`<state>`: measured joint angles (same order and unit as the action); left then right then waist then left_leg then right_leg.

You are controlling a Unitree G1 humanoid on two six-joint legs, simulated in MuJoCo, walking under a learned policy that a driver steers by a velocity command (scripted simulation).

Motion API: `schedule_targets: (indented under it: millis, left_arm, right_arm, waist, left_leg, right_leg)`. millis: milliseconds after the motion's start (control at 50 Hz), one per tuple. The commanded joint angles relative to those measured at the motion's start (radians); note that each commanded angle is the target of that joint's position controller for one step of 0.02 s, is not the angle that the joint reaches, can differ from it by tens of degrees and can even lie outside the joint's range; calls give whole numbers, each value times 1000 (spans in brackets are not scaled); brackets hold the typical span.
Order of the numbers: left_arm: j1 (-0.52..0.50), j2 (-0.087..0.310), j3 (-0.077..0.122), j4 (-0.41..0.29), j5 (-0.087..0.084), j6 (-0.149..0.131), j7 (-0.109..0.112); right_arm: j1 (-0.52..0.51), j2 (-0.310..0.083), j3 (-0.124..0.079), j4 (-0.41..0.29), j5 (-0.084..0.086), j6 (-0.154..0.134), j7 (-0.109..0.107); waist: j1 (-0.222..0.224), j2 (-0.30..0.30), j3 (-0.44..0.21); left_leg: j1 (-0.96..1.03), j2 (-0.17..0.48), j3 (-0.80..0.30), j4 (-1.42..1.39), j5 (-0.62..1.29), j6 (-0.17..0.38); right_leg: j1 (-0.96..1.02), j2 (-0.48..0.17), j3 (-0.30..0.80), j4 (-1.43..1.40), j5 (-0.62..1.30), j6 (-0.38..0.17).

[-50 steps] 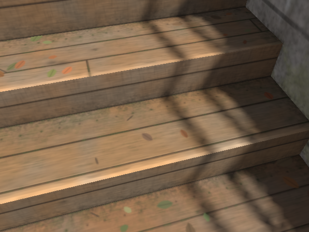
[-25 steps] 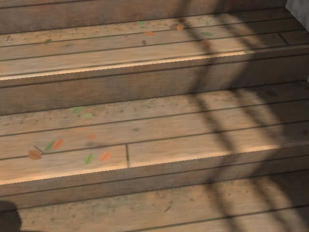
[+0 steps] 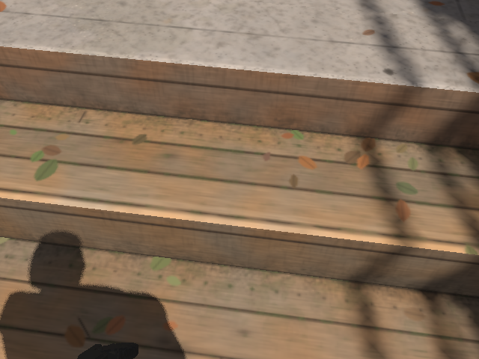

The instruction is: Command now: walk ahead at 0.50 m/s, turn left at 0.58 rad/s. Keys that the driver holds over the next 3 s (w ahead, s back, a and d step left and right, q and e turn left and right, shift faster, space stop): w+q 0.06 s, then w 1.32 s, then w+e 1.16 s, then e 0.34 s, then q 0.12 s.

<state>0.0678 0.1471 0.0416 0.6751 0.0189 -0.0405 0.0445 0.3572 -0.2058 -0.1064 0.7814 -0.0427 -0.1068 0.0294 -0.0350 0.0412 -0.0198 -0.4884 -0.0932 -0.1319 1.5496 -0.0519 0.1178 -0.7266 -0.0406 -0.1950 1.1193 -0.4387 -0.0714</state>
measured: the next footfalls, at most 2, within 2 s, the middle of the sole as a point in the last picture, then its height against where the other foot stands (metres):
left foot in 0.44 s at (150, 337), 0.17 m higher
right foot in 1.02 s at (203, 175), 0.17 m higher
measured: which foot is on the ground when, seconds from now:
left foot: up 0.00-0.42, down 0.44-1.00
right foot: down 0.00-0.46, up 0.48-1.00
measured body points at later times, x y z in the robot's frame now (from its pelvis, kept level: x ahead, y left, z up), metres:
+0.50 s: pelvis +0.30 +0.09 +0.12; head +0.36 +0.09 +0.57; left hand +0.19 +0.30 -0.01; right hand +0.59 -0.01 +0.05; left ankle +0.43 +0.19 -0.47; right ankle +0.11 -0.10 -0.55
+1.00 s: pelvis +0.58 +0.14 +0.28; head +0.61 +0.16 +0.73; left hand +0.84 +0.28 +0.22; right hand +0.50 -0.07 +0.14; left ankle +0.43 +0.19 -0.46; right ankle +0.75 +0.08 -0.29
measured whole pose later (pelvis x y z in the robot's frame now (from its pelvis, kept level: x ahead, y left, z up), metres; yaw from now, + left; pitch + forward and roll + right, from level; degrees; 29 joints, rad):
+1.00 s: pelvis +0.58 +0.14 +0.28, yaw +8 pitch +4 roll -3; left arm -0.06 -0.01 -0.06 0.60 0.00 -0.01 0.00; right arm 0.57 -0.09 -0.02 1.05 0.00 -0.11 -0.05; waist -0.07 0.01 -0.03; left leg 0.07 0.02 0.12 0.15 -0.23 0.07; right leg -1.06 -0.04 -0.21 1.43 -0.46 -0.17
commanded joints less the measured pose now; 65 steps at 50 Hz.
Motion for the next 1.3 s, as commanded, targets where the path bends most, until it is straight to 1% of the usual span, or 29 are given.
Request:
schedule_targets:
  millis: [20, 60, 100, 140, 220, 340, 380, 420, 440, 460, 480, 500, 520, 560, 600, 640, 700, 780, 860, 940, 1000, 1020, 1040, 1060, 1080, 1120, 1160, 1220, 1300]
  left_arm:
    - [160, -71, -2, 139, 31, -51, -3]
    - [228, -67, -3, 236, 24, -86, -33]
    - [218, -30, -1, 254, 7, -109, -48]
    - [182, 16, -3, 237, 12, -125, -40]
    - [375, 147, 35, 298, 24, -154, -35]
    - [537, 92, 24, 375, 13, -100, 3]
    - [489, 88, 21, 351, -35, -75, 3]
    - [498, 232, 40, 309, -27, -97, -22]
    - [456, 326, 62, 291, -41, -112, -42]
    - [425, 314, 72, 245, -66, -135, -78]
    - [406, 217, 56, 175, -89, -144, -118]
    - [377, 180, 70, 157, -49, -146, -124]
    - [341, 65, 57, 104, -31, -124, -102]
    - [253, -4, 34, 22, 17, -102, -62]
    - [244, -43, 5, 9, 19, -69, -48]
    - [212, -108, -33, -19, 21, -48, -39]
    - [142, -49, -27, -14, 13, -23, -28]
    - [-21, -119, -55, -69, 6, -20, -7]
    - [-295, -115, -86, -205, 6, -1, -30]
    - [-245, -135, -96, -191, -22, 27, -59]
    - [48, -68, -53, -58, -37, 33, -36]
    - [165, -8, -28, -29, -24, 28, -30]
    - [293, 83, 10, 15, -5, 20, -16]
    - [394, 195, 51, 54, 7, 33, -16]
    - [242, 195, 61, 48, 2, 38, -12]
    - [174, 63, 34, 128, 11, 10, -19]
    - [233, -60, -1, 225, 33, -36, -28]
    - [290, -41, 1, 293, 12, -84, -55]
    - [337, 24, 2, 276, -6, -95, -49]
  right_arm:
    - [-87, 118, 61, -172, -15, 18, -9]
    - [-109, 176, 91, -215, 9, 53, -29]
    - [-130, 128, 88, -221, 26, 71, -32]
    - [-238, 66, 71, -239, 19, 78, -28]
    - [-422, 99, 71, -294, -7, 79, -54]
    - [-736, 146, 128, -457, 8, 66, -29]
    - [-678, 187, 151, -441, 21, 88, 14]
    - [-372, 109, 98, -320, 45, 93, -5]
    - [-115, 58, 73, -262, 51, 103, -25]
    - [-13, -16, 46, -221, 38, 84, -41]
    - [73, -156, 2, -200, -2, 80, -44]
    - [3, -221, -28, -205, 7, 94, -40]
    - [-132, -205, -26, -175, 3, 81, -18]
    - [-184, -42, 15, -59, 28, 39, -10]
    - [-140, 84, 56, 54, 9, 18, -5]
    - [-31, 109, 65, 144, 12, -3, -12]
    - [-35, 67, 67, 152, 24, -31, -10]
    - [108, 7, 61, 216, 15, -45, -5]
    - [224, 14, 72, 270, 20, -35, -36]
    - [241, -35, 57, 236, 43, -17, -94]
    - [217, -108, 43, 178, 53, -21, -79]
    - [183, -126, 40, 160, 59, -34, -58]
    - [149, -115, 32, 108, 78, -49, -36]
    - [52, -91, 20, 41, 62, -50, 3]
    - [53, -22, 13, 8, 15, -57, 24]
    - [-33, 86, 49, -97, 1, -33, 4]
    - [-45, 140, 75, -133, 7, 3, -21]
    - [-38, 185, 103, -141, 9, 49, -35]
    - [-180, 115, 93, -166, 5, 67, -28]
  waist:
    - [-21, 5, 7]
    - [-73, -71, 58]
    - [-90, -61, 71]
    - [-67, -8, 94]
    - [22, -72, 65]
    - [100, -132, 96]
    - [98, -118, 9]
    - [6, -164, -200]
    - [-128, -280, -355]
    - [-162, -274, -440]
    - [-183, 50, -529]
    - [-149, 99, -608]
    - [-58, 38, -482]
    - [36, -34, -164]
    - [83, -26, -20]
    - [101, 0, 27]
    - [106, -53, 46]
    - [56, 16, 52]
    - [2, -5, 117]
    - [2, -1, 16]
    - [111, 115, -156]
    - [168, 180, -204]
    - [216, 135, -261]
    - [253, -160, -288]
    - [160, -242, -260]
    - [48, 2, -28]
    - [-16, 34, 36]
    - [-55, -20, 74]
    - [-20, -6, 75]
  left_leg:
    - [-438, 54, -18, 467, 4, 38]
    - [-598, 79, -75, 549, -49, 46]
    - [-608, 93, -96, 428, -76, 34]
    - [-566, 58, -52, 305, -7, 1]
    - [-875, 51, 27, 498, -231, 11]
    - [-1036, 239, 185, 235, -434, 13]
    - [-418, 225, 311, -234, -352, 44]
    - [24, 34, 432, -323, -392, 56]
    - [193, -7, 357, -457, -355, 81]
    - [452, 102, 82, -538, -334, 128]
    - [627, 389, -476, -901, -319, 217]
    - [538, 450, -788, -1182, -421, 180]
    - [414, 466, -674, -1196, -520, 136]
    - [132, 390, -431, -1099, -527, 101]
    - [26, 323, -233, -1093, -449, 69]
    - [52, 318, -134, -1135, -303, 52]
    - [20, 280, 33, -1224, -118, 12]
    - [240, 314, -1, -1272, -207, 42]
    - [258, 262, 37, -1403, -329, 20]
    - [430, 313, 143, -1534, 391, 92]
    - [503, 348, 213, -1161, 1530, 99]
    - [491, 348, 218, -959, 1524, 75]
    - [167, 254, 215, -635, 1305, 20]
    - [-90, 17, 168, -168, 271, -24]
    - [-243, -6, -35, 232, -36, -26]
    - [-391, 64, -5, 391, 50, -3]
    - [-453, 64, -27, 429, -7, 17]
    - [-597, 62, -60, 459, -84, 39]
    - [-631, 101, 87, 223, 41, -20]
  right_leg:
    - [278, -266, 600, -669, -121, -129]
    - [305, -257, 440, -734, 37, -77]
    - [293, -246, 301, -811, 139, -44]
    - [238, -222, 172, -848, 299, -45]
    - [608, -261, 179, -931, 357, -101]
    - [841, -243, 122, -1123, 198, -70]
    - [621, -190, 28, -1272, 482, -126]
    - [695, -260, 29, -895, 1686, -131]
    - [787, -260, 19, -626, 1877, -87]
    - [510, -166, 73, -333, 1607, -18]
    - [220, 5, 143, 133, 702, 42]
    - [184, 116, 342, 605, 308, 46]
    - [58, 82, 418, 800, 354, 47]
    - [-67, 0, 313, 835, 441, 7]
    - [-185, 15, 320, 893, 328, -30]
    - [-338, 26, 350, 914, 272, -50]
    - [-329, 25, 269, 697, 403, -15]
    - [-697, 41, 218, 1137, 198, -49]
    - [-705, -21, 77, 826, 122, -37]
    - [-307, -47, -3, 369, 7, -89]
    - [150, 139, -119, 135, -129, -116]
    - [311, 148, -41, -28, -87, -135]
    - [546, -13, 352, -136, -249, -210]
    - [618, -211, 941, -604, -447, -326]
    - [565, -244, 1191, -846, -422, -308]
    - [333, -249, 890, -726, -359, -209]
    - [248, -193, 611, -682, -50, -137]
    - [271, -150, 418, -730, 124, -92]
    - [326, -121, 299, -806, 231, -69]
Over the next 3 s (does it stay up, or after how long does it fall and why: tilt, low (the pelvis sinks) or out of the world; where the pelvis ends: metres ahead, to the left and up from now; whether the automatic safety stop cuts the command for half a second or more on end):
stays up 1.66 0.07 0.61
